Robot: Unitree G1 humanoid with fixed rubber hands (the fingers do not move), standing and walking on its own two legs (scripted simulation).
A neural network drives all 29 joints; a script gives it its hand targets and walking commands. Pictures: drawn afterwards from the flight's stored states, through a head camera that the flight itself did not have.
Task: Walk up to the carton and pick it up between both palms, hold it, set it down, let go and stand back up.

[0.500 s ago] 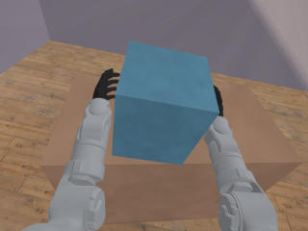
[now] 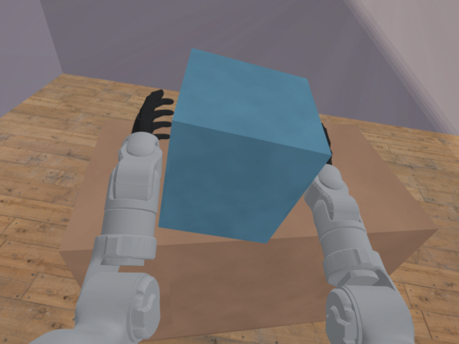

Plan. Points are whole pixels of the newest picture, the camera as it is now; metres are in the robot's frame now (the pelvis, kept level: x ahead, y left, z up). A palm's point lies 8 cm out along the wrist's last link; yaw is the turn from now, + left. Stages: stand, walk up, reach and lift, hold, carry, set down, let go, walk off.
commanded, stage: reach and lift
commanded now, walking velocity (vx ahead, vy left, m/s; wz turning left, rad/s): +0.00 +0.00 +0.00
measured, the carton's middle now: (232, 153) +0.40 -0.01 +0.16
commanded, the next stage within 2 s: hold in 1.04 s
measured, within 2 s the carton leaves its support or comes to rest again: neither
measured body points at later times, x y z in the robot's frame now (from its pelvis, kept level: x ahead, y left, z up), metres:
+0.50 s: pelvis +0.01 -0.01 +0.00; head -0.04 +0.03 +0.45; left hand +0.40 +0.15 +0.21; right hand +0.40 -0.15 +0.19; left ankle +0.04 +0.11 -0.75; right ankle +0.04 -0.11 -0.75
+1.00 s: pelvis +0.01 +0.00 +0.00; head -0.04 +0.03 +0.45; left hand +0.39 +0.16 +0.23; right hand +0.39 -0.14 +0.21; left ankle +0.04 +0.11 -0.75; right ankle +0.04 -0.11 -0.75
